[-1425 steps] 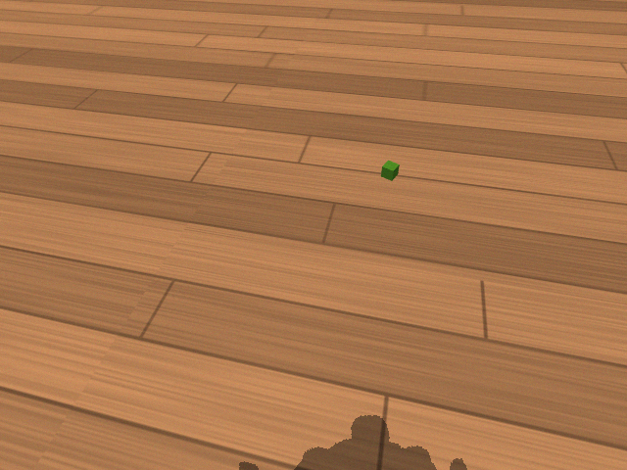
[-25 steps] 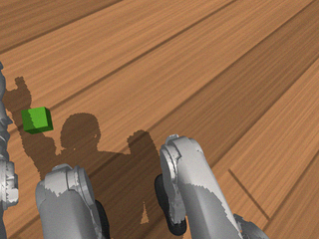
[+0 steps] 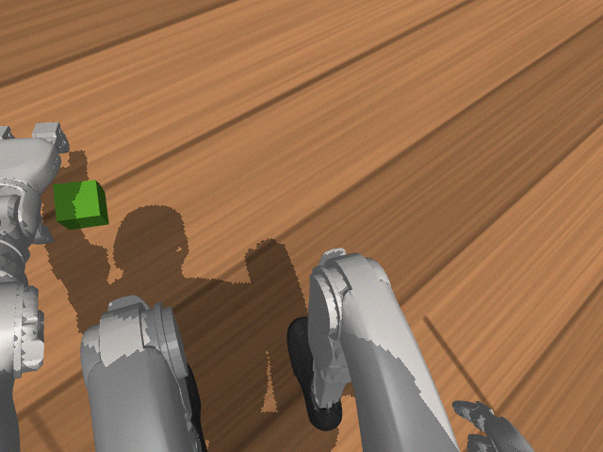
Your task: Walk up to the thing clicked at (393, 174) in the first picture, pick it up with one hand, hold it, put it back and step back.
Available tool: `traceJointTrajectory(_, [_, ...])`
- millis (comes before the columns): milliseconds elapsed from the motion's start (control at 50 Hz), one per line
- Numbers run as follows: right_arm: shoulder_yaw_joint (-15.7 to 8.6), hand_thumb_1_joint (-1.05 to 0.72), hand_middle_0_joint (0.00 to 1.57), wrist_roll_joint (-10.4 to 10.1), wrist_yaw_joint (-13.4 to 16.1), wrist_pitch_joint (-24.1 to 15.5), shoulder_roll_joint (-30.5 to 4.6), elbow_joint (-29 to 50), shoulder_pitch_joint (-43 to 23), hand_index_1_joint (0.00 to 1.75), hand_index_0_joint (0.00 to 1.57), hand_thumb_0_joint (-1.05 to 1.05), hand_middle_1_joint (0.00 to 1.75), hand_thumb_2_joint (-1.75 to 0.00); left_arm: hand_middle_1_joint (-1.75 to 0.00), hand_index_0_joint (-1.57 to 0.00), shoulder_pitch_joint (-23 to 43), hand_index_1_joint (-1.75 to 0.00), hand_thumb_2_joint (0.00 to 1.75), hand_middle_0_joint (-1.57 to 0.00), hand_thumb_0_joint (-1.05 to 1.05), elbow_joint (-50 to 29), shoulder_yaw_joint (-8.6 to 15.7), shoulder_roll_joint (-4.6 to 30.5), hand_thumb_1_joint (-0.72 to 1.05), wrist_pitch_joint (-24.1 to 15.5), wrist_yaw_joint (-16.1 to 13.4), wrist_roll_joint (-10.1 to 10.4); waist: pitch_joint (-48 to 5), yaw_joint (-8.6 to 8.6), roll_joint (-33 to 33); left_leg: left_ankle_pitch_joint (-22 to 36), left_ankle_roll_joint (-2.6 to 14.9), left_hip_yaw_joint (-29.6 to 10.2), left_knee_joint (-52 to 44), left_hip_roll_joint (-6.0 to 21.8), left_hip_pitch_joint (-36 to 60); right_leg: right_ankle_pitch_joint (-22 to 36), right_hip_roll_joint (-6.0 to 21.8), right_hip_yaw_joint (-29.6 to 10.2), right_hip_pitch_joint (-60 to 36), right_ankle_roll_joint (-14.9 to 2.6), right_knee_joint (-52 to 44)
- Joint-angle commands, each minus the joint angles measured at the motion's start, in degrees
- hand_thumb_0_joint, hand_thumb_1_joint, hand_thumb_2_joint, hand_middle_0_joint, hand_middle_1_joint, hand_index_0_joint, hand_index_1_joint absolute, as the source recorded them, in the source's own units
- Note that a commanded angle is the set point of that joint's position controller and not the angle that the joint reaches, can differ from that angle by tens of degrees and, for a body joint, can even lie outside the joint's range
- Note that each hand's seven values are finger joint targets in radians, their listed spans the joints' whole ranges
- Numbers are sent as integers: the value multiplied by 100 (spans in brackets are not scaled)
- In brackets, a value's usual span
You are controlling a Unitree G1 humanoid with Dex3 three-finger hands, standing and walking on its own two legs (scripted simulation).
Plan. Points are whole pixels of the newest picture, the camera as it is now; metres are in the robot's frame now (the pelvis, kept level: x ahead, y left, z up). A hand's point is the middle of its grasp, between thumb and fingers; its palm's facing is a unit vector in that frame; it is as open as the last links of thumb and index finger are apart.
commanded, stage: withdraw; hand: left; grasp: from above
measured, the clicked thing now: (82, 205) +0.51 +0.25 -0.32
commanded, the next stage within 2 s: home in 0.02 s
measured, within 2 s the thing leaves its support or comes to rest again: neither
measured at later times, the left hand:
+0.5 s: hand (10, 178) +0.46 +0.25 -0.06, palm faces -0.39 -0.35 -0.86, open 10.6 cm
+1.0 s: hand out of the picture +0.28 +0.22 +0.15, palm faces -0.03 -0.91 -0.41, open 7.4 cm
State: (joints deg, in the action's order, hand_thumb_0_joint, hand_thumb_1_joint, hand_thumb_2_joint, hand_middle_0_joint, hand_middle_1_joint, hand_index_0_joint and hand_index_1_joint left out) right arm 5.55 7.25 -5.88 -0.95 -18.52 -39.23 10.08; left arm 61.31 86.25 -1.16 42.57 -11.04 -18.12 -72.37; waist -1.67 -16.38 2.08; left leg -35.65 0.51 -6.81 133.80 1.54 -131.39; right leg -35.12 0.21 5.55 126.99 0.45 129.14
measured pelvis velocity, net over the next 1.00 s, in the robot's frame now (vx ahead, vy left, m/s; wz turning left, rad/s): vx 0.04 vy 0.00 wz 0.11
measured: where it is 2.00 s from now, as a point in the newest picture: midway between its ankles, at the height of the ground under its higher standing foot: (256, 416)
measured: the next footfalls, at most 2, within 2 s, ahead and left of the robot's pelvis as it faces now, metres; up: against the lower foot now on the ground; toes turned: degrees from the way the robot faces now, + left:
none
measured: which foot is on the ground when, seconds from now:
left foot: down 0.00-1.00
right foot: down 0.00-1.00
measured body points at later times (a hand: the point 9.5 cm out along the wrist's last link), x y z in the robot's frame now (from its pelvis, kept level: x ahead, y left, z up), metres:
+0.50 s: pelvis +0.02 +0.00 +0.07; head +0.23 +0.03 +0.47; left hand +0.48 +0.27 -0.01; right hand +0.08 -0.25 -0.06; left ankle +0.09 +0.13 -0.31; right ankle +0.12 -0.12 -0.31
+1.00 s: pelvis +0.04 +0.00 +0.26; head +0.14 +0.04 +0.69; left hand +0.28 +0.26 +0.18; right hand +0.26 -0.21 +0.17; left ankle +0.09 +0.13 -0.31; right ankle +0.11 -0.12 -0.31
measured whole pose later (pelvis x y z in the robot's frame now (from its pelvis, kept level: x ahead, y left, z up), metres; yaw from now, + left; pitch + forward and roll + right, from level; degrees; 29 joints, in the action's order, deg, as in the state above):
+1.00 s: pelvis +0.04 +0.00 +0.26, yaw +6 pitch +22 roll -4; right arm 1.8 -2.3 3.6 -4.7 -12.3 -32.9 6.1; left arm -0.7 18.1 -2.1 17.4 16.0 -6.2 -8.5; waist -10.8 -3.9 -1.1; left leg -33.0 -0.1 -3.6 87.1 1.6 -76.6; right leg -32.8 0.5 4.1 73.4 0.2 83.8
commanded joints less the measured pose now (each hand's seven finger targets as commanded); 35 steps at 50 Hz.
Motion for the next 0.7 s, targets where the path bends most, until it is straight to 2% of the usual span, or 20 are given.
traceJointTrajectory(0, [-357,-91,20,116,43,-189,-1294,-3,1158,30,20,0,30,-90,-96,-14,2793,-97,96,-15,0,-1067,416,1517,-51,78,-732,-83,-4046,-156,-2528,135,12,325,-1380,-126,3160,354,-237,304,-1439,-333,-1131])
traceJointTrajectory(20, [-363,-91,20,129,32,-233,-1267,-6,1191,30,20,0,30,-90,-96,-15,2811,-96,95,-15,0,-1071,389,1429,-50,128,-773,-103,-4065,-224,-2695,129,-5,311,-1414,-121,3246,402,-231,342,-1385,-345,-1045])
traceJointTrajectory(60, [-435,-91,20,134,22,-286,-1312,-14,1227,30,20,0,30,-90,-93,-16,2829,-94,94,-17,0,-1265,428,1382,-49,249,-811,-47,-4349,-176,-2874,171,-23,299,-1463,-112,3472,506,-187,404,-1272,-336,-996])
traceJointTrajectory(80, [-421,-91,20,128,3,-299,-1253,15,1255,30,20,0,30,-90,-93,-17,2775,-94,93,-18,0,-1300,350,1262,-48,315,-796,8,-4488,-221,-2916,254,-22,322,-1425,-96,3519,564,-220,384,-1372,-343,-1033])
traceJointTrajectory(100, [-460,-89,20,109,-1,-287,-1302,-50,1291,30,20,0,30,-89,-85,-20,2665,-86,93,-23,0,-1370,373,1317,-40,380,-790,48,-4706,-124,-2894,354,-12,331,-1423,-86,3560,653,-223,376,-1463,-344,-1063])
traceJointTrajectory(120, [-510,-91,20,67,-13,-290,-1348,-34,1410,30,20,0,30,-90,-92,-20,2398,-92,90,-20,0,-1464,460,1292,-44,481,-786,109,-4882,-7,-2974,605,-30,343,-1502,-113,3734,889,-172,396,-1577,-335,-1045])
traceJointTrajectory(160, [-529,-89,20,-2,-48,-242,-1257,35,1463,30,20,0,30,-89,-76,-21,1987,-78,96,-23,0,-1536,389,1108,-29,683,-692,316,-5236,110,-2813,951,4,395,-1490,-97,3769,1175,-222,385,-1894,-334,-1109])
traceJointTrajectory(180, [-564,-89,20,-40,-57,-201,-1221,-14,1498,30,20,0,30,-89,-72,-21,1890,-74,95,-23,0,-1502,386,1073,-22,792,-633,404,-5192,156,-2661,982,19,403,-1542,-103,3718,1205,-237,360,-1930,-334,-1159])
traceJointTrajectory(240, [-675,-89,20,-155,-91,-119,-1140,0,1647,30,20,0,30,-90,-62,-20,1598,-64,90,-22,0,-1765,455,864,-8,1031,-348,900,-5137,230,-2325,1101,67,450,-1691,-116,3546,1309,-245,277,-2330,-305,-1361])
traceJointTrajectory(260, [-720,-89,20,-201,-95,-93,-1129,6,1652,30,20,0,30,-90,-61,-20,1489,-62,90,-22,0,-1907,492,849,-1,1100,-224,1068,-4990,297,-2218,1066,78,439,-1775,-115,3540,1261,-238,238,-2333,-304,-1433])
traceJointTrajectory(300, [-804,-89,20,-302,-94,-23,-1082,106,1621,30,20,0,30,-90,-52,-19,1167,-54,87,-21,0,-2412,566,809,15,1184,45,1380,-5244,462,-1993,1079,119,469,-1930,-117,3636,1238,-252,155,-2726,-290,-1649])
traceJointTrajectory(340, [-856,-89,20,-415,-94,54,-1005,242,1544,30,20,0,30,-90,-47,-19,225,-48,86,-20,0,-2678,575,560,29,1270,339,1745,-5204,648,-1654,1040,152,493,-2164,-137,3611,1204,-250,79,-3167,-260,-1900])
traceJointTrajectory(360, [-873,-90,20,-464,-90,93,-953,329,1477,30,20,0,30,-90,-46,-20,55,-47,88,-20,0,-3188,526,451,37,1273,496,1996,-5214,688,-1533,1022,184,542,-2267,-145,3501,1210,-263,36,-3450,-236,-2094])
traceJointTrajectory(400, [-904,-90,20,-544,-48,154,-883,455,1344,30,20,0,30,-90,-46,-20,-737,-47,93,-21,0,-3505,524,196,50,1359,777,2456,-5004,725,-979,974,243,573,-2422,-160,3337,1257,-270,-56,-3914,-179,-2430])
traceJointTrajectory(460, [-991,-90,20,-654,84,178,-780,604,1123,30,20,0,30,-90,-37,-20,-1195,-38,92,-21,0,-4716,518,-101,71,1373,1086,3107,-4839,811,-722,1008,264,554,-2730,-132,3526,1369,-243,-149,-4349,-138,-2877])
traceJointTrajectory(520, [-1046,-90,20,-718,199,145,-689,713,881,30,20,0,30,-90,-30,-20,-1953,-30,90,-20,0,-5377,427,-477,90,1429,1238,3588,-4376,884,-558,833,220,486,-3151,-100,3902,1122,-211,-180,-4475,-164,-3275])
traceJointTrajectory(560, [-1096,-90,20,-748,296,114,-678,803,736,30,20,0,30,-90,-30,-20,-2050,-30,90,-20,0,-6030,503,-495,90,1464,1233,3826,-4394,963,-735,681,177,430,-3461,-94,4365,926,-170,-214,-4569,-196,-3538])
traceJointTrajectory(600, [-1084,-90,20,-790,401,42,-642,816,569,30,20,0,30,-90,-30,-20,-2291,-30,90,-20,0,-6331,298,-879,90,1543,1210,4057,-4143,962,-1022,439,96,258,-3914,-55,4950,697,-143,-183,-4326,-227,-3669])
traceJointTrajectory(640, [-1071,-90,20,-823,506,-41,-644,829,424,30,20,0,30,-90,-30,-20,-2867,-30,90,-20,0,-6316,289,-1079,90,1670,1163,4264,-3814,1024,-1089,70,43,55,-4436,-16,5406,434,-136,-158,-4289,-227,-3875])
traceJointTrajectory(680, [-1048,-90,20,-847,586,-131,-610,862,298,30,20,0,30,-90,-30,-20,-3070,-30,90,-20,0,-6821,286,-1148,90,1768,1113,4531,-3794,1083,-1244,-93,19,-12,-4815,-12,5815,382,-114,-189,-4532,-214,-4130])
